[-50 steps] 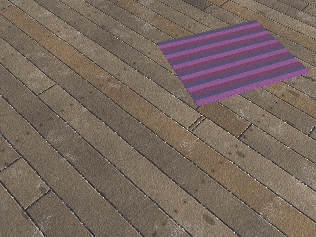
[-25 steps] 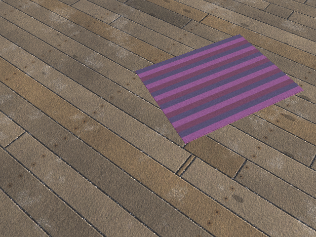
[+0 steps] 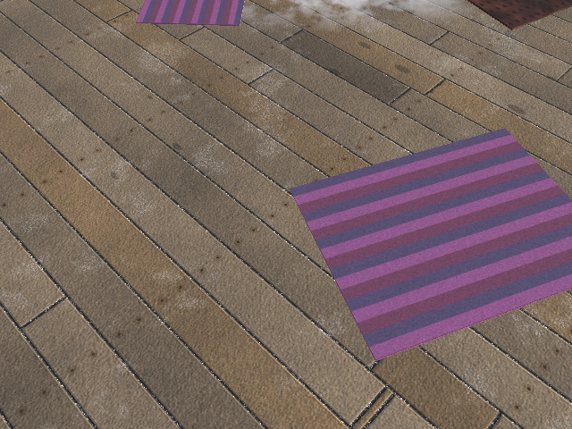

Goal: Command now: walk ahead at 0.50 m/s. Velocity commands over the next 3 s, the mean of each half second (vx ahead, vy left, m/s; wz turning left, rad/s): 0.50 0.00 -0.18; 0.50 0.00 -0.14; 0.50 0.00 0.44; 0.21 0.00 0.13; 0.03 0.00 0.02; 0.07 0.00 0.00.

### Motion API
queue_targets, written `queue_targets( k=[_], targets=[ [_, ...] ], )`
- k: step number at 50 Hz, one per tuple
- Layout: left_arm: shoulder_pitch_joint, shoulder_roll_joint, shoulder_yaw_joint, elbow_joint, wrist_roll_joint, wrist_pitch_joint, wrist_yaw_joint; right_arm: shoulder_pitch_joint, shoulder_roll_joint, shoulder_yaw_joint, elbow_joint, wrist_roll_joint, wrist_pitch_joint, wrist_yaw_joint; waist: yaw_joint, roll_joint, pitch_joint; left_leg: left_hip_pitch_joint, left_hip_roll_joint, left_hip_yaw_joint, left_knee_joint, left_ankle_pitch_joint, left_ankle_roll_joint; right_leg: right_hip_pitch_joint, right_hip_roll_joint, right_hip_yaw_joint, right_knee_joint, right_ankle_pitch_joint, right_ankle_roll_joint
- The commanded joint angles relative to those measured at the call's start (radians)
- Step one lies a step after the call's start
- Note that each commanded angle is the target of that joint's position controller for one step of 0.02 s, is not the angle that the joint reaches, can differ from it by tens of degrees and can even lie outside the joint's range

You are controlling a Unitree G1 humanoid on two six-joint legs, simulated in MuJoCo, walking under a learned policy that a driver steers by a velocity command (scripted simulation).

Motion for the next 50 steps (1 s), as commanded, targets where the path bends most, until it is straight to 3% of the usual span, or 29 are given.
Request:
queue_targets(
  k=[1,2,3,4,5,6,7,8,9,10,12,15,21,25,28,30,31,32,33,34,35,36,37,38,39,41,45,50],
  targets=[
    [0.018,0.164,0.031,-0.017,0.006,-0.002,0.012,0.017,-0.093,-0.025,-0.051,0.001,-0.026,-0.012,-0.072,-0.114,0.015,0.084,-0.059,0.026,-0.059,-0.099,0.051,0.015,-0.305,0.087,0.147,0.9,-0.11],
    [0.003,0.17,0.033,-0.017,0.005,0.001,0.01,0.143,-0.109,-0.036,-0.01,-0.002,-0.033,-0.02,-0.126,-0.105,-0.049,0.229,-0.093,0.041,-0.106,-0.095,0.074,0.003,-0.286,0.069,0.292,0.98,-0.096],
    [-0.014,0.162,0.028,-0.027,-0.002,0.003,0.008,0.322,-0.141,-0.052,0.048,-0.016,-0.044,-0.029,-0.197,-0.071,-0.147,0.473,-0.063,0.007,-0.14,-0.048,0.106,-0.113,-0.245,0.036,0.499,0.874,-0.075],
    [0.02,0.098,0.01,-0.066,-0.03,0.001,0.0,0.478,-0.241,-0.078,0.071,-0.043,-0.049,-0.041,-0.218,0.068,-0.287,0.777,0.202,-0.319,-0.16,-0.138,0.183,-0.399,-0.161,-0.013,0.838,0.467,-0.041],
    [0.096,0.085,0.016,-0.062,-0.044,0.0,-0.008,0.475,-0.28,-0.092,0.078,-0.018,-0.033,-0.03,-0.175,0.234,-0.384,0.903,0.38,-0.753,-0.309,-0.157,0.298,-0.654,0.016,0.036,1.133,-0.212,-0.022],
    [0.004,0.154,0.034,-0.071,-0.018,0.007,-0.003,0.348,-0.234,-0.081,0.055,0.008,-0.024,-0.024,-0.138,0.064,-0.241,0.778,0.327,-0.64,-0.323,-0.229,0.261,-0.742,-0.066,0.137,1.181,-0.147,-0.04],
    [-0.076,0.137,0.032,-0.093,-0.013,0.002,-0.009,0.261,-0.164,-0.061,0.04,0.012,-0.028,-0.021,-0.12,0.012,-0.114,0.626,0.29,-0.504,-0.354,-0.212,0.235,-0.755,-0.104,0.135,1.142,-0.065,-0.041],
    [-0.098,0.112,0.03,-0.095,-0.013,0.002,-0.012,0.225,-0.114,-0.046,0.043,0.007,-0.035,-0.02,-0.087,-0.016,-0.043,0.51,0.24,-0.405,-0.398,-0.151,0.193,-0.717,-0.141,0.131,1.069,-0.012,-0.04],
    [-0.1,0.101,0.031,-0.098,0.004,0.014,-0.016,0.223,-0.087,-0.037,0.059,0.01,-0.042,-0.024,-0.059,0.001,-0.014,0.44,0.196,-0.33,-0.418,-0.091,0.16,-0.674,-0.163,0.132,1.01,0.013,-0.031],
    [-0.065,0.077,0.026,-0.083,0.012,0.03,-0.023,0.229,-0.076,-0.032,0.069,0.008,-0.049,-0.029,-0.04,0.02,-0.016,0.398,0.179,-0.271,-0.436,-0.067,0.143,-0.626,-0.167,0.13,0.984,0.025,-0.021],
    [-0.067,0.069,0.027,-0.082,0.012,0.049,-0.032,0.28,-0.093,-0.034,0.09,0.008,-0.068,-0.032,-0.031,0.015,-0.011,0.385,0.168,-0.203,-0.456,0.015,0.138,-0.629,-0.161,0.125,0.965,0.051,-0.009],
    [-0.182,0.082,0.03,-0.124,0.007,0.065,-0.039,0.326,-0.118,-0.037,0.103,0.006,-0.079,-0.034,-0.044,0.017,0.03,0.405,0.161,-0.123,-0.501,0.018,0.122,-0.741,-0.177,0.127,0.89,0.157,0.007],
    [-0.383,0.06,0.014,-0.199,0.001,0.058,-0.051,0.389,-0.108,-0.027,0.115,0.01,-0.081,-0.043,-0.088,0.023,0.061,0.488,0.135,0.032,-0.498,0.191,0.077,-0.772,-0.157,0.048,0.604,0.34,0.012],
    [-0.477,0.058,0.005,-0.249,0.006,0.054,-0.056,0.46,-0.121,-0.027,0.142,0.005,-0.073,-0.058,-0.115,0.028,0.071,0.63,0.171,0.091,-0.435,0.376,0.071,-0.769,-0.131,-0.027,0.473,0.301,-0.027],
    [-0.424,0.079,0.017,-0.248,0.01,0.054,-0.052,0.44,-0.153,-0.034,0.139,0.0,-0.06,-0.07,-0.074,0.062,0.022,0.708,0.193,0.138,-0.276,0.763,0.059,-0.663,-0.06,-0.08,0.439,0.167,-0.084],
    [-0.273,0.115,0.037,-0.208,0.013,0.051,-0.046,0.416,-0.181,-0.043,0.128,-0.004,-0.043,-0.072,-0.009,0.081,-0.069,0.709,0.198,0.16,-0.021,0.914,0.058,-0.498,0.009,-0.101,0.41,0.076,-0.137],
    [-0.133,0.147,0.056,-0.168,0.022,0.044,-0.041,0.397,-0.191,-0.045,0.113,0.002,-0.036,-0.068,0.058,0.056,-0.141,0.61,0.187,0.174,0.196,0.789,0.04,-0.301,0.017,-0.064,0.323,0.109,-0.173],
    [-0.002,0.24,0.088,-0.147,0.035,0.043,-0.027,0.384,-0.166,-0.039,0.073,0.008,-0.039,-0.061,0.112,-0.048,-0.243,0.378,0.151,0.179,0.517,0.403,0.011,-0.055,-0.18,0.197,0.289,0.035,-0.242],
    [-0.051,0.33,0.109,-0.172,0.023,0.052,-0.023,0.406,-0.087,-0.027,-0.005,0.029,-0.05,-0.036,0.025,-0.297,-0.303,-0.065,-0.11,0.09,0.879,-0.493,-0.044,0.193,-0.45,0.793,0.161,0.131,-0.427],
    [-0.05,0.283,0.097,-0.159,-0.003,0.064,-0.017,0.298,-0.144,-0.035,-0.005,0.011,-0.056,-0.032,0.048,-0.076,-0.25,-0.175,-0.039,-0.099,0.884,-0.402,-0.02,0.161,-0.422,0.703,0.12,0.137,-0.375],
    [-0.112,0.231,0.082,-0.157,-0.006,0.061,-0.011,0.276,-0.128,-0.029,-0.015,0.026,-0.068,-0.027,0.014,-0.053,-0.146,-0.18,0.01,-0.098,0.814,-0.304,-0.009,0.039,-0.408,0.555,0.105,0.195,-0.324],
    [-0.157,0.171,0.065,-0.157,-0.003,0.053,-0.013,0.296,-0.125,-0.03,0.007,0.028,-0.07,-0.03,-0.03,0.027,-0.08,-0.109,0.039,-0.094,0.721,-0.264,-0.008,-0.09,-0.368,0.457,0.074,0.314,-0.271],
    [-0.197,0.139,0.052,-0.158,-0.008,0.043,-0.01,0.309,-0.11,-0.029,0.025,0.011,-0.052,-0.029,-0.067,0.051,-0.047,-0.044,0.057,-0.098,0.663,-0.242,-0.009,-0.172,-0.316,0.352,0.047,0.369,-0.22],
    [-0.202,0.132,0.046,-0.153,-0.009,0.029,-0.008,0.361,-0.089,-0.023,0.037,-0.005,-0.03,-0.025,-0.09,-0.015,-0.052,0.038,0.064,-0.101,0.624,-0.24,-0.019,-0.25,-0.311,0.304,0.025,0.414,-0.216],
    [-0.183,0.121,0.041,-0.138,-0.01,0.014,-0.008,0.361,-0.09,-0.025,0.044,-0.01,-0.012,-0.02,-0.095,-0.021,-0.033,0.059,0.066,-0.104,0.602,-0.241,-0.023,-0.276,-0.293,0.266,0.012,0.465,-0.201],
    [-0.15,0.154,0.046,-0.118,-0.009,-0.005,-0.007,0.332,-0.09,-0.03,0.04,-0.005,0.005,-0.009,-0.097,-0.034,-0.007,0.02,0.057,-0.105,0.549,-0.192,-0.026,-0.276,-0.264,0.187,-0.014,0.489,-0.167],
    [-0.091,0.162,0.041,-0.105,-0.008,-0.012,-0.008,0.197,-0.094,-0.033,-0.002,0.009,0.012,-0.001,-0.058,-0.072,0.026,-0.103,0.032,-0.102,0.405,-0.031,-0.023,-0.201,-0.232,0.076,-0.04,0.559,-0.076],
    [-0.059,0.143,0.023,-0.092,-0.006,-0.017,0.005,0.061,-0.066,-0.015,-0.049,0.006,0.006,0.006,-0.024,-0.093,0.053,-0.105,0.004,-0.022,0.165,0.097,-0.012,-0.118,-0.239,-0.019,-0.044,0.656,-0.04]
  ],
)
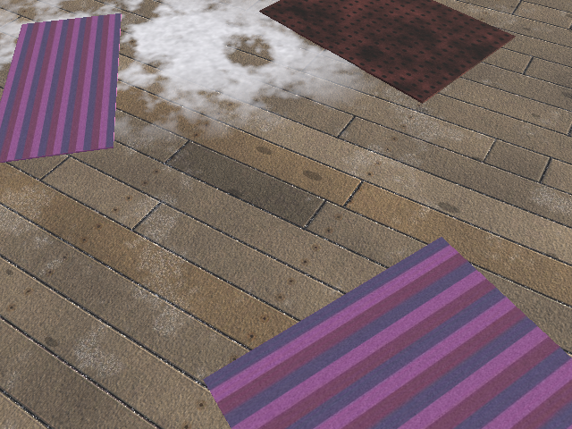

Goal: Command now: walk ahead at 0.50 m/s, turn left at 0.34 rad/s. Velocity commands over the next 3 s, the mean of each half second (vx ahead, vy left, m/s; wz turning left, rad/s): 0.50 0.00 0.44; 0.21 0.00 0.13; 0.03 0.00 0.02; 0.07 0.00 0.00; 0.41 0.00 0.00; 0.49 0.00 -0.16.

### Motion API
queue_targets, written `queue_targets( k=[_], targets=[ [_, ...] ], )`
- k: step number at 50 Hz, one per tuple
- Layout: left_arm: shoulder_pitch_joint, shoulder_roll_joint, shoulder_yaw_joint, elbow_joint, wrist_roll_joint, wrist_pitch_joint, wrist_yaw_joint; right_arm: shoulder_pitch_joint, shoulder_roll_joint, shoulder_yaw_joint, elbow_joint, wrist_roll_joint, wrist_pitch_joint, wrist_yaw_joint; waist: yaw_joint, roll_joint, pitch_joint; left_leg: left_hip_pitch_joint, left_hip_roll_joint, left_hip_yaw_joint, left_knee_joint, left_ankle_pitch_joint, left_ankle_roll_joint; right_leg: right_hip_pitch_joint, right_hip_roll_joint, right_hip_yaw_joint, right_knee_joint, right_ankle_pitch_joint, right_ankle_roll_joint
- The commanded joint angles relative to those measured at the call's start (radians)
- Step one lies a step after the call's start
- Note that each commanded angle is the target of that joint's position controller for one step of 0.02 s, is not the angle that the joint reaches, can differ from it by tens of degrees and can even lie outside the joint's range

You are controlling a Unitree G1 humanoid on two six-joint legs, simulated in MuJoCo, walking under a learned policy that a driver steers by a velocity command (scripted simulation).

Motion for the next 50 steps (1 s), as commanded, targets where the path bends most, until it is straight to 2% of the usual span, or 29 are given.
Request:
queue_targets(
  k=[1,3,5,7,8,9,10,11,12,13,14,15,16,18,20,25,29,31,33,34,35,36,37,38,39,40,41,44,50],
  targets=[
    [0.053,0.105,0.01,-0.019,0.001,-0.012,0.014,-0.133,-0.027,0.008,-0.093,-0.004,-0.014,0.006,0.03,-0.102,0.067,0.009,-0.032,0.086,-0.126,0.062,0.013,-0.029,-0.277,0.018,-0.042,0.623,0.006],
    [0.084,0.113,0.007,-0.004,0.003,-0.009,0.024,-0.166,-0.025,0.012,-0.113,-0.006,-0.016,0.008,0.036,-0.101,0.067,0.032,-0.058,0.132,-0.196,0.028,0.038,0.038,-0.299,-0.007,-0.001,0.761,0.012],
    [0.074,0.142,0.009,-0.001,0.006,-0.005,0.036,-0.123,-0.04,0.007,-0.11,-0.008,-0.016,0.004,0.003,-0.125,0.025,0.108,-0.113,0.172,-0.223,-0.063,0.077,0.098,-0.321,-0.034,0.11,1.048,0.021],
    [0.043,0.175,0.017,-0.009,0.012,0.008,0.048,0.009,-0.071,-0.007,-0.076,-0.011,-0.015,-0.003,-0.062,-0.162,-0.045,0.235,-0.168,0.189,-0.228,-0.171,0.127,0.116,-0.343,-0.053,0.308,1.248,0.023],
    [0.023,0.189,0.021,-0.021,0.015,0.016,0.046,0.118,-0.1,-0.022,-0.044,-0.015,-0.019,-0.006,-0.111,-0.165,-0.102,0.356,-0.182,0.169,-0.264,-0.2,0.157,0.077,-0.35,-0.052,0.474,1.201,0.017],
    [-0.023,0.198,0.024,-0.045,0.008,0.019,0.039,0.254,-0.138,-0.042,-0.008,-0.028,-0.025,-0.011,-0.195,-0.128,-0.161,0.559,-0.154,0.093,-0.368,-0.173,0.204,-0.062,-0.327,-0.069,0.723,0.989,0.019],
    [-0.036,0.156,0.02,-0.092,0.001,0.004,0.032,0.309,-0.237,-0.078,-0.016,-0.015,-0.016,-0.024,-0.205,0.097,-0.259,0.789,0.086,-0.249,-0.398,-0.08,0.276,-0.317,-0.186,-0.102,1.115,0.314,0.053],
    [0.018,0.12,0.012,-0.152,-0.014,-0.003,0.007,0.232,-0.298,-0.085,-0.036,-0.008,-0.009,-0.017,-0.097,0.182,-0.337,0.989,0.279,-0.745,-0.517,-0.01,0.47,-0.701,-0.018,0.094,1.372,-0.3,0.078],
    [-0.093,0.139,0.01,-0.156,0.009,-0.012,0.0,0.196,-0.245,-0.08,-0.033,0.013,-0.004,-0.021,-0.122,-0.024,-0.213,0.905,0.241,-0.612,-0.552,-0.115,0.429,-0.809,-0.113,0.208,1.359,-0.199,0.065],
    [-0.111,0.138,0.009,-0.176,-0.005,-0.023,-0.007,0.148,-0.185,-0.063,-0.031,0.013,-0.004,-0.026,-0.079,-0.062,-0.075,0.733,0.214,-0.496,-0.59,-0.119,0.368,-0.805,-0.158,0.197,1.25,-0.117,0.065],
    [-0.12,0.135,0.011,-0.183,-0.001,-0.019,-0.007,0.119,-0.132,-0.047,-0.027,0.008,-0.008,-0.027,-0.031,-0.124,-0.008,0.617,0.157,-0.418,-0.618,-0.056,0.31,-0.753,-0.193,0.193,1.139,-0.089,0.076],
    [-0.094,0.123,0.008,-0.174,0.018,0.0,-0.005,0.093,-0.13,-0.042,-0.037,0.015,-0.014,-0.032,-0.003,-0.127,0.016,0.529,0.109,-0.343,-0.632,0.009,0.283,-0.689,-0.205,0.183,1.088,-0.075,0.093],
    [-0.069,0.114,0.003,-0.174,0.032,0.022,-0.008,0.089,-0.133,-0.04,-0.039,0.017,-0.024,-0.033,0.014,-0.083,0.009,0.475,0.08,-0.301,-0.638,0.079,0.278,-0.634,-0.217,0.179,1.039,-0.073,0.111],
    [-0.086,0.107,0.002,-0.194,0.038,0.049,-0.013,0.115,-0.161,-0.045,-0.034,0.019,-0.044,-0.031,0.02,-0.049,-0.007,0.454,0.035,-0.246,-0.638,0.182,0.268,-0.625,-0.217,0.152,0.962,-0.051,0.138],
    [-0.146,0.109,0.0,-0.221,0.034,0.056,-0.021,0.149,-0.173,-0.047,-0.031,0.019,-0.05,-0.031,0.003,-0.023,-0.004,0.468,0.011,-0.207,-0.656,0.223,0.242,-0.658,-0.224,0.125,0.859,0.032,0.155],
    [-0.314,0.1,-0.008,-0.277,0.023,0.058,-0.029,0.259,-0.156,-0.038,-0.012,0.02,-0.049,-0.03,-0.081,0.019,-0.005,0.623,0.003,-0.188,-0.648,0.299,0.161,-0.729,-0.214,0.105,0.621,0.217,0.144],
    [-0.38,0.087,-0.02,-0.298,0.014,0.042,-0.027,0.291,-0.146,-0.026,0.003,0.006,-0.042,-0.046,-0.106,0.025,0.0,0.694,0.0,-0.14,-0.557,0.595,0.119,-0.661,-0.144,0.066,0.462,0.25,0.112],
    [-0.336,0.103,-0.018,-0.284,0.013,0.031,-0.021,0.272,-0.151,-0.022,0.003,-0.001,-0.042,-0.052,-0.083,0.053,-0.02,0.71,0.013,-0.152,-0.495,0.675,0.1,-0.563,-0.108,0.075,0.402,0.222,0.081],
    [-0.163,0.152,-0.001,-0.225,0.017,0.016,-0.008,0.217,-0.174,-0.025,-0.006,0.002,-0.049,-0.059,0.0,0.063,-0.073,0.73,0.016,-0.173,-0.349,0.778,0.074,-0.4,-0.075,0.094,0.319,0.207,0.041],
    [-0.048,0.161,0.003,-0.19,0.021,0.0,0.0,0.185,-0.182,-0.025,-0.01,0.014,-0.054,-0.056,0.066,0.028,-0.116,0.693,-0.018,-0.151,-0.203,0.691,0.057,-0.248,-0.106,0.11,0.208,0.379,0.021],
    [0.076,0.222,0.013,-0.165,0.037,-0.012,0.013,0.198,-0.141,-0.011,-0.043,0.028,-0.063,-0.054,0.09,-0.069,-0.238,0.526,-0.07,-0.128,0.025,0.312,0.037,0.016,-0.306,0.27,0.292,0.82,-0.021],
    [0.078,0.284,0.033,-0.158,0.022,0.005,0.001,0.43,-0.04,0.003,-0.006,0.073,-0.051,-0.057,0.003,-0.322,-0.42,0.295,-0.236,-0.061,0.369,-0.6,-0.005,0.279,-0.598,0.577,0.373,1.298,-0.241],
    [0.057,0.21,0.022,-0.176,-0.016,0.021,-0.011,0.388,-0.147,-0.014,0.028,0.031,-0.034,-0.067,0.023,-0.13,-0.422,0.265,-0.214,-0.12,0.424,-0.578,0.006,0.178,-0.547,0.602,0.311,1.179,-0.242],
    [-0.041,0.155,0.005,-0.186,-0.02,0.023,-0.01,0.301,-0.139,-0.016,0.017,0.016,-0.027,-0.063,-0.001,-0.092,-0.271,0.238,-0.179,-0.133,0.413,-0.511,-0.004,0.039,-0.494,0.493,0.253,0.998,-0.211],
    [-0.12,0.1,-0.012,-0.195,-0.014,0.027,-0.006,0.247,-0.12,-0.009,0.007,0.003,-0.021,-0.058,-0.021,-0.07,-0.174,0.232,-0.141,-0.116,0.348,-0.47,-0.011,-0.079,-0.439,0.419,0.198,0.856,-0.169],
    [-0.136,0.073,-0.026,-0.188,-0.012,0.026,0.0,0.205,-0.111,-0.008,0.003,-0.007,-0.007,-0.05,-0.029,-0.088,-0.105,0.267,-0.116,-0.112,0.278,-0.439,-0.019,-0.183,-0.391,0.348,0.153,0.811,-0.13],
    [-0.144,0.079,-0.029,-0.174,-0.011,0.028,0.006,0.236,-0.09,-0.004,0.014,-0.013,0.011,-0.042,-0.056,-0.131,-0.097,0.343,-0.11,-0.094,0.226,-0.41,-0.031,-0.262,-0.359,0.299,0.126,0.76,-0.112],
    [-0.159,0.105,-0.03,-0.154,0.005,0.026,0.003,0.265,-0.053,0.011,0.045,-0.006,0.042,-0.041,-0.084,-0.153,-0.119,0.453,-0.117,-0.04,0.07,-0.395,-0.047,-0.352,-0.314,0.224,0.101,0.647,-0.102],
    [-0.135,0.147,-0.015,-0.121,0.003,0.07,0.004,0.153,-0.061,0.024,0.061,-0.005,0.06,-0.054,-0.044,-0.179,-0.066,0.504,-0.096,0.015,-0.218,-0.301,-0.033,-0.427,-0.298,0.298,0.021,-0.112,-0.068]
  ],
)
Over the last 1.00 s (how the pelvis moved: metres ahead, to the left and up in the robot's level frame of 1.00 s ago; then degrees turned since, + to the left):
0.53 -0.06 0.01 -10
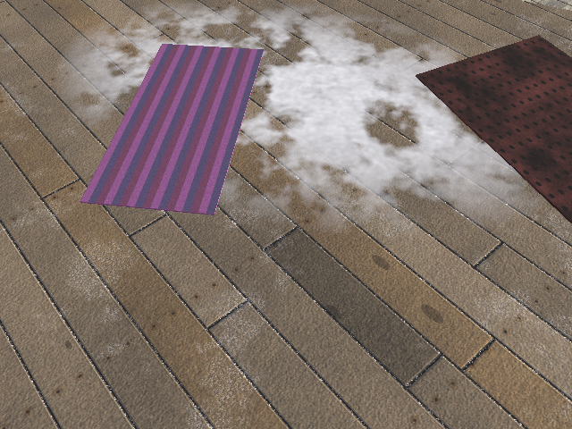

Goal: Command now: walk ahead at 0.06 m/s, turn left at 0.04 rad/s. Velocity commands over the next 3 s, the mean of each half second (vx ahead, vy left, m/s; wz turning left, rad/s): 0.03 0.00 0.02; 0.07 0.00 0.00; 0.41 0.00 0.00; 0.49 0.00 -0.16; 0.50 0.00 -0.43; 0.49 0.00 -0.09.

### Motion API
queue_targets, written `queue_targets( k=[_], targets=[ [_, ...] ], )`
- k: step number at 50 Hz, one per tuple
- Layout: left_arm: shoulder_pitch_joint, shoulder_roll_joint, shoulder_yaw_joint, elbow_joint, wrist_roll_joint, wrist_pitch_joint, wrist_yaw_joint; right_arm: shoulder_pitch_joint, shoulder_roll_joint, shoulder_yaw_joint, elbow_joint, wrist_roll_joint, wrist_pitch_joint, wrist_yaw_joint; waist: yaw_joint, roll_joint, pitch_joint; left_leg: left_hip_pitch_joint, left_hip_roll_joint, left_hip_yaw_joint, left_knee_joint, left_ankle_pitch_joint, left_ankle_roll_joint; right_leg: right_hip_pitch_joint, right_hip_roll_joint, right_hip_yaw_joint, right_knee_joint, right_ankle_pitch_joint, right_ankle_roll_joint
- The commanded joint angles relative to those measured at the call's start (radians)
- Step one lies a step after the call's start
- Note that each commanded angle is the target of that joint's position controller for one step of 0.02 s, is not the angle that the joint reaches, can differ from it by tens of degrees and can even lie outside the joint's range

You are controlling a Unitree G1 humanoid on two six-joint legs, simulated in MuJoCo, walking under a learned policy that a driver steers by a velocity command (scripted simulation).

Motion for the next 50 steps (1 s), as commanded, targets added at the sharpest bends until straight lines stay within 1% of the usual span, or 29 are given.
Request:
queue_targets(
  k=[1,2,3,4,5,6,7,8,9,10,12,15,26,40,41,42,43,44,45,46,47,48,50],
  targets=[
    [-0.029,0.154,0.036,-0.041,-0.008,0.015,0.006,0.127,-0.056,-0.006,0.025,-0.001,0.001,-0.006,-0.044,-0.143,-0.057,0.194,-0.018,0.064,-0.144,0.096,0.014,-0.109,-0.226,0.234,-0.2,-0.332,-0.082],
    [-0.023,0.144,0.033,-0.036,-0.011,0.021,0.008,0.126,-0.054,-0.003,0.033,-0.004,-0.006,-0.008,-0.045,-0.118,-0.036,0.228,-0.011,0.052,-0.22,0.126,0.026,-0.142,-0.218,0.239,-0.197,-0.389,-0.054],
    [-0.004,0.133,0.031,-0.027,-0.01,0.023,0.008,0.122,-0.064,0.0,0.035,-0.01,-0.016,-0.011,-0.042,-0.082,-0.013,0.242,0.029,-0.006,-0.301,0.156,0.04,-0.16,-0.207,0.241,-0.189,-0.417,-0.015],
    [0.013,0.118,0.03,-0.025,-0.012,0.024,0.006,0.127,-0.094,0.0,0.034,-0.018,-0.029,-0.016,-0.024,-0.028,-0.002,0.222,0.114,-0.112,-0.38,0.116,0.06,-0.15,-0.174,0.22,-0.133,-0.366,0.017],
    [0.051,0.083,0.026,-0.013,-0.024,0.029,0.002,0.073,-0.113,-0.002,0.044,0.005,-0.035,-0.016,0.03,0.096,0.046,0.027,0.141,-0.168,-0.43,-0.016,0.085,-0.037,-0.089,0.129,-0.109,-0.248,0.035],
    [0.057,0.086,0.025,0.012,-0.018,0.03,0.001,0.049,-0.077,0.008,0.047,0.011,-0.045,-0.012,0.034,0.097,0.043,-0.071,0.14,-0.173,-0.479,-0.071,0.072,0.111,-0.09,0.121,-0.066,-0.137,0.04],
    [0.07,0.088,0.027,0.026,-0.014,0.027,0.001,0.037,-0.069,0.011,0.052,0.016,-0.055,-0.011,0.043,0.083,0.026,-0.082,0.121,-0.146,-0.484,-0.049,0.051,0.171,-0.103,0.129,-0.058,-0.088,0.035],
    [0.082,0.092,0.027,0.041,-0.013,0.024,0.002,0.036,-0.077,0.008,0.059,0.018,-0.058,-0.012,0.043,0.068,0.016,-0.054,0.099,-0.121,-0.474,-0.003,0.04,0.182,-0.112,0.136,-0.059,-0.071,0.031],
    [0.081,0.107,0.031,0.05,-0.01,0.022,0.003,0.048,-0.076,0.008,0.065,0.02,-0.061,-0.015,0.035,0.049,0.013,-0.017,0.087,-0.104,-0.457,0.046,0.038,0.163,-0.12,0.144,-0.062,-0.069,0.025],
    [0.08,0.103,0.029,0.059,-0.009,0.019,0.004,0.064,-0.071,0.008,0.074,0.02,-0.061,-0.016,0.027,0.031,0.006,0.026,0.081,-0.093,-0.44,0.09,0.043,0.138,-0.127,0.15,-0.071,-0.068,0.023],
    [0.071,0.089,0.024,0.075,-0.013,0.016,0.007,0.09,-0.055,0.011,0.09,0.017,-0.059,-0.016,0.012,0.0,0.007,0.074,0.08,-0.083,-0.422,0.133,0.052,0.103,-0.127,0.148,-0.084,-0.075,0.027],
    [0.069,0.078,0.021,0.098,-0.013,0.017,0.012,0.104,-0.052,0.012,0.106,0.016,-0.056,-0.018,0.005,-0.018,0.008,0.09,0.081,-0.077,-0.415,0.155,0.058,0.101,-0.126,0.145,-0.087,-0.064,0.033],
    [0.103,0.057,0.013,0.171,-0.013,0.023,0.025,0.124,-0.028,0.02,0.15,0.017,-0.056,-0.024,0.004,-0.025,0.009,0.12,0.078,-0.06,-0.404,0.229,0.06,0.122,-0.133,0.142,-0.069,-0.001,0.033],
    [0.111,0.03,0.011,0.219,-0.013,0.028,0.033,0.157,0.0,0.026,0.18,0.016,-0.055,-0.03,0.005,-0.021,0.025,0.128,0.075,-0.053,-0.403,0.255,0.061,0.132,-0.136,0.139,-0.057,0.02,0.035],
    [0.117,0.023,0.01,0.224,-0.012,0.029,0.033,0.17,0.004,0.027,0.184,0.015,-0.055,-0.03,0.003,-0.019,0.006,0.134,0.068,-0.053,-0.415,0.173,0.064,0.139,-0.126,0.133,-0.059,-0.049,0.034],
    [0.112,0.029,0.013,0.223,-0.01,0.032,0.031,0.178,-0.008,0.021,0.186,0.013,-0.053,-0.029,0.0,-0.01,0.016,0.122,0.058,-0.057,-0.423,0.059,0.073,0.124,-0.104,0.119,-0.039,-0.143,0.031],
    [0.107,0.036,0.019,0.216,-0.009,0.035,0.029,0.186,-0.031,0.01,0.184,0.013,-0.048,-0.028,-0.004,0.014,0.03,0.107,0.053,-0.073,-0.427,-0.104,0.094,0.092,-0.071,0.091,0.007,-0.271,0.021],
    [0.098,0.037,0.023,0.207,-0.003,0.037,0.024,0.194,-0.051,0.0,0.179,0.012,-0.042,-0.026,-0.012,0.047,0.065,0.086,0.072,-0.118,-0.451,-0.266,0.122,0.028,-0.043,0.066,0.058,-0.382,0.014],
    [0.075,0.025,0.023,0.192,0.005,0.037,0.018,0.219,-0.065,-0.01,0.177,0.01,-0.039,-0.023,-0.03,0.076,0.111,0.084,0.118,-0.192,-0.494,-0.387,0.154,-0.052,-0.021,0.038,0.126,-0.415,0.014],
    [0.041,0.011,0.022,0.171,0.011,0.034,0.011,0.259,-0.075,-0.018,0.183,0.013,-0.038,-0.022,-0.048,0.103,0.15,0.093,0.185,-0.278,-0.552,-0.478,0.19,-0.136,-0.009,0.005,0.21,-0.398,0.016],
    [0.024,-0.005,0.019,0.152,0.02,0.026,0.005,0.263,-0.087,-0.026,0.183,0.011,-0.04,-0.022,-0.048,0.126,0.186,0.1,0.249,-0.34,-0.581,-0.478,0.222,-0.188,-0.035,-0.007,0.288,-0.339,0.012],
    [-0.001,0.002,0.022,0.132,0.022,0.015,0.0,0.265,-0.081,-0.029,0.18,0.006,-0.047,-0.02,-0.052,0.115,0.195,0.116,0.28,-0.368,-0.594,-0.423,0.243,-0.23,-0.062,0.005,0.337,-0.321,0.007],
    [-0.019,0.024,0.033,0.101,0.014,-0.008,-0.01,0.26,-0.088,-0.037,0.173,-0.003,-0.064,-0.016,-0.043,0.089,0.176,0.18,0.286,-0.346,-0.575,-0.287,0.25,-0.278,-0.09,0.027,0.358,-0.343,-0.002]
  ],
)
Over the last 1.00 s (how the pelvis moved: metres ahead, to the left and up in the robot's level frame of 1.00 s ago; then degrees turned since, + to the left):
0.44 0.05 0.00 18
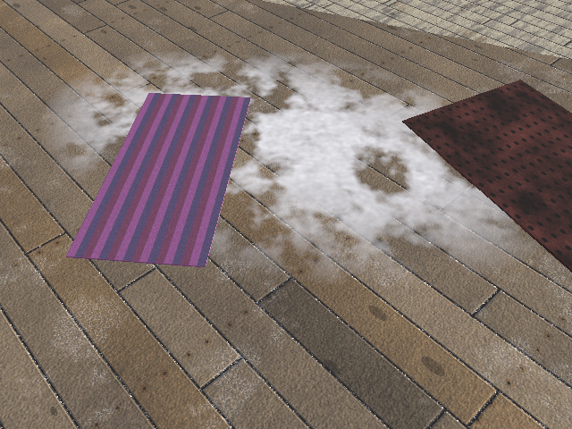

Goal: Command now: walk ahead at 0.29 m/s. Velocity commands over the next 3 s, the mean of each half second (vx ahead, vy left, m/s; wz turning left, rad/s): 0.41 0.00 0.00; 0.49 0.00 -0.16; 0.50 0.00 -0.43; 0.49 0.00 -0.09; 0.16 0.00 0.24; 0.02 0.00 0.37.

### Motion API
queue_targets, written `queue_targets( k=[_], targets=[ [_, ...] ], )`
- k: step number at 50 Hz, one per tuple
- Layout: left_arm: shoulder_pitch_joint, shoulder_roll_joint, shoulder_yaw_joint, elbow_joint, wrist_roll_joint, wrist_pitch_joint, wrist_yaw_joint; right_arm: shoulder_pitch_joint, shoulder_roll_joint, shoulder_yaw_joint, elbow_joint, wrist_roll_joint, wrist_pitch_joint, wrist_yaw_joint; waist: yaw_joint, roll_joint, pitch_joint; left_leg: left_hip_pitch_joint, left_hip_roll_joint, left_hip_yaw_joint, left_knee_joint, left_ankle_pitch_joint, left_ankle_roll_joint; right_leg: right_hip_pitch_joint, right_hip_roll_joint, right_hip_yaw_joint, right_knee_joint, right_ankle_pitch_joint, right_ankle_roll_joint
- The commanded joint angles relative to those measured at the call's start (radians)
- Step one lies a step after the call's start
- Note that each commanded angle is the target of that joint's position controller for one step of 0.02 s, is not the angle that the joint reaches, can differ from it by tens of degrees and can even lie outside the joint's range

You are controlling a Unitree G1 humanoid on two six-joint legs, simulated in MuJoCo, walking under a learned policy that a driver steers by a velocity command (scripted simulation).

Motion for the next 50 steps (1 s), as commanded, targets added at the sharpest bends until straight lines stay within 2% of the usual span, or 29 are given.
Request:
queue_targets(
  k=[1,3,4,5,6,7,8,9,10,12,15,20,23,26,28,29,30,31,32,33,34,35,36,37,40,41,43,44,50],
  targets=[
    [-0.106,0.067,0.019,-0.108,-0.005,-0.046,-0.016,0.064,-0.142,-0.034,-0.014,-0.007,-0.023,0.004,-0.011,0.099,0.235,-0.059,0.315,-0.358,-0.27,-0.28,0.205,-0.24,-0.046,0.014,0.029,-0.031,-0.016],
    [-0.044,0.053,0.025,-0.1,-0.018,-0.061,-0.02,0.021,-0.14,-0.038,-0.027,0.003,-0.033,0.007,0.036,0.087,0.205,-0.129,0.262,-0.26,-0.213,-0.172,0.172,-0.056,-0.013,-0.031,-0.108,0.063,-0.02],
    [0.051,0.044,0.03,-0.069,-0.023,-0.065,-0.02,-0.013,-0.138,-0.038,-0.038,0.009,-0.036,0.008,0.082,0.067,0.183,-0.225,0.222,-0.202,-0.149,-0.122,0.151,0.122,0.025,-0.06,-0.191,0.112,-0.02],
    [0.175,0.065,0.045,-0.027,-0.022,-0.068,-0.014,-0.029,-0.121,-0.033,-0.049,0.006,-0.044,0.011,0.13,0.012,0.141,-0.332,0.17,-0.138,-0.024,-0.04,0.124,0.323,0.03,-0.023,-0.238,0.107,-0.023],
    [0.309,0.153,0.07,-0.005,-0.008,-0.077,0.0,-0.067,-0.056,-0.013,-0.087,0.01,-0.056,0.022,0.186,-0.21,0.091,-0.471,0.046,0.013,0.302,-0.019,0.07,0.462,-0.189,0.309,-0.427,-0.11,-0.071],
    [0.409,0.23,0.089,0.028,-0.019,-0.064,-0.001,-0.067,-0.054,-0.015,-0.126,-0.004,-0.061,0.03,0.178,-0.351,0.065,-0.638,-0.037,0.076,0.573,-0.219,0.054,0.509,-0.369,0.668,-0.56,-0.27,-0.158],
    [0.298,0.168,0.071,0.002,-0.013,-0.054,0.001,-0.107,-0.101,-0.028,-0.133,-0.029,-0.057,0.036,0.111,-0.168,0.139,-0.669,0.042,0.002,0.718,-0.173,0.073,0.397,-0.374,0.647,-0.55,-0.311,-0.165],
    [0.191,0.142,0.063,-0.039,-0.011,-0.058,-0.003,-0.125,-0.076,-0.024,-0.136,-0.024,-0.062,0.047,0.072,-0.076,0.179,-0.667,0.08,-0.02,0.74,-0.065,0.079,0.312,-0.341,0.556,-0.553,-0.244,-0.153],
    [0.139,0.131,0.057,-0.06,-0.01,-0.066,-0.005,-0.123,-0.058,-0.021,-0.13,-0.016,-0.07,0.055,0.046,-0.03,0.173,-0.629,0.103,-0.026,0.717,0.015,0.074,0.279,-0.299,0.46,-0.558,-0.085,-0.136],
    [0.115,0.101,0.043,-0.063,-0.017,-0.082,0.002,-0.109,-0.06,-0.026,-0.127,-0.02,-0.06,0.065,0.015,-0.054,0.142,-0.583,0.121,-0.004,0.67,0.083,0.047,0.252,-0.245,0.339,-0.58,0.064,-0.121],
    [0.2,0.084,0.03,-0.027,-0.021,-0.097,0.007,-0.16,-0.065,-0.033,-0.145,-0.016,-0.04,0.066,0.015,-0.064,0.131,-0.63,0.106,0.046,0.631,0.134,0.026,0.319,-0.2,0.2,-0.548,0.403,-0.105],
    [0.235,0.083,0.017,-0.018,-0.018,-0.101,0.009,-0.404,-0.04,-0.017,-0.244,-0.005,-0.033,0.068,0.05,-0.093,0.167,-0.611,0.074,0.111,0.362,0.235,0.005,0.283,-0.167,0.106,-0.55,0.619,-0.113],
    [0.249,0.103,0.02,-0.01,-0.018,-0.105,0.014,-0.472,-0.045,-0.012,-0.277,0.001,-0.035,0.067,0.059,-0.113,0.172,-0.514,0.047,0.141,0.217,0.271,0.033,0.293,-0.182,0.085,-0.546,0.71,-0.113],
    [0.212,0.128,0.027,-0.01,-0.015,-0.109,0.017,-0.403,-0.083,-0.028,-0.272,0.001,-0.043,0.053,0.005,-0.109,0.123,-0.38,0.003,0.146,0.167,0.229,0.091,0.365,-0.207,0.057,-0.424,1.022,-0.1],
    [0.18,0.15,0.035,-0.015,-0.013,-0.1,0.019,-0.153,-0.122,-0.054,-0.192,0.0,-0.057,0.038,-0.1,-0.095,-0.011,-0.13,-0.044,0.15,0.104,0.21,0.131,0.374,-0.188,0.027,-0.128,1.148,-0.076],
    [0.176,0.144,0.033,-0.024,-0.019,-0.097,0.016,-0.002,-0.162,-0.072,-0.147,-0.017,-0.064,0.028,-0.157,-0.072,-0.089,0.095,0.036,0.065,0.075,0.177,0.16,0.227,-0.156,0.014,0.099,0.942,-0.065],
    [0.24,0.056,0.016,-0.054,-0.039,-0.094,0.005,0.113,-0.262,-0.098,-0.14,-0.042,-0.066,0.023,-0.141,0.093,-0.223,0.348,0.331,-0.332,0.037,0.007,0.247,-0.043,-0.045,-0.031,0.474,0.402,-0.039],
    [0.279,0.065,0.029,-0.054,-0.048,-0.09,-0.005,0.067,-0.265,-0.101,-0.143,-0.018,-0.051,0.037,-0.101,0.172,-0.279,0.395,0.46,-0.744,-0.151,-0.08,0.354,-0.261,0.092,0.063,0.722,-0.116,-0.035],
    [0.158,0.114,0.042,-0.085,-0.028,-0.084,-0.002,-0.066,-0.216,-0.089,-0.161,0.006,-0.049,0.041,-0.054,0.059,-0.107,0.249,0.407,-0.605,-0.186,-0.199,0.305,-0.348,0.002,0.115,0.734,-0.015,-0.052],
    [0.073,0.114,0.044,-0.111,-0.019,-0.09,-0.007,-0.146,-0.146,-0.069,-0.176,0.012,-0.057,0.045,-0.038,0.007,0.001,0.091,0.37,-0.469,-0.222,-0.137,0.269,-0.34,-0.036,0.109,0.669,0.075,-0.054],
    [0.056,0.092,0.044,-0.111,-0.017,-0.089,-0.009,-0.173,-0.106,-0.057,-0.171,0.005,-0.067,0.045,-0.001,-0.026,0.053,-0.018,0.325,-0.37,-0.249,-0.019,0.232,-0.287,-0.067,0.109,0.603,0.116,-0.053],
    [0.056,0.078,0.046,-0.111,-0.001,-0.077,-0.012,-0.155,-0.07,-0.043,-0.153,0.005,-0.076,0.04,0.028,-0.033,0.072,-0.092,0.275,-0.286,-0.258,0.093,0.198,-0.228,-0.085,0.109,0.551,0.128,-0.044],
    [0.105,0.044,0.04,-0.099,0.004,-0.061,-0.019,-0.14,-0.068,-0.039,-0.14,0.003,-0.083,0.034,0.052,0.006,0.057,-0.127,0.275,-0.231,-0.268,0.131,0.194,-0.183,-0.09,0.108,0.518,0.124,-0.032],
    [0.106,0.04,0.04,-0.097,0.005,-0.049,-0.022,-0.112,-0.07,-0.038,-0.132,0.001,-0.093,0.031,0.056,0.004,0.064,-0.143,0.265,-0.195,-0.277,0.186,0.191,-0.175,-0.09,0.104,0.504,0.125,-0.025],
    [0.006,0.051,0.045,-0.14,0.0,-0.026,-0.03,-0.054,-0.116,-0.043,-0.119,-0.001,-0.109,0.027,0.056,0.026,0.104,-0.129,0.249,-0.084,-0.315,0.237,0.167,-0.279,-0.099,0.094,0.425,0.213,-0.012],
    [-0.045,0.063,0.047,-0.157,-0.001,-0.023,-0.033,-0.038,-0.114,-0.041,-0.118,-0.001,-0.109,0.026,0.046,0.023,0.119,-0.114,0.24,-0.056,-0.326,0.251,0.155,-0.321,-0.104,0.094,0.391,0.257,-0.008],
    [-0.129,0.07,0.047,-0.184,-0.009,-0.025,-0.038,0.005,-0.092,-0.033,-0.113,0.001,-0.109,0.026,0.022,0.013,0.137,-0.067,0.205,0.02,-0.319,0.382,0.109,-0.374,-0.086,0.075,0.311,0.334,-0.008],
    [-0.158,0.056,0.042,-0.202,-0.012,-0.027,-0.04,0.011,-0.106,-0.033,-0.116,0.001,-0.11,0.025,0.022,0.042,0.127,-0.057,0.215,0.038,-0.318,0.395,0.106,-0.369,-0.087,0.064,0.241,0.372,-0.005],
    [-0.347,0.043,0.025,-0.275,-0.012,-0.037,-0.049,0.107,-0.112,-0.027,-0.091,0.001,-0.108,0.004,-0.033,0.039,0.143,0.12,0.239,0.152,-0.262,0.658,0.085,-0.346,-0.041,-0.058,-0.032,0.423,-0.03]
  ],
)
Over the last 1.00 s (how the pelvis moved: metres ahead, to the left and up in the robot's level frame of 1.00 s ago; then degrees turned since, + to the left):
0.08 0.02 0.00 -1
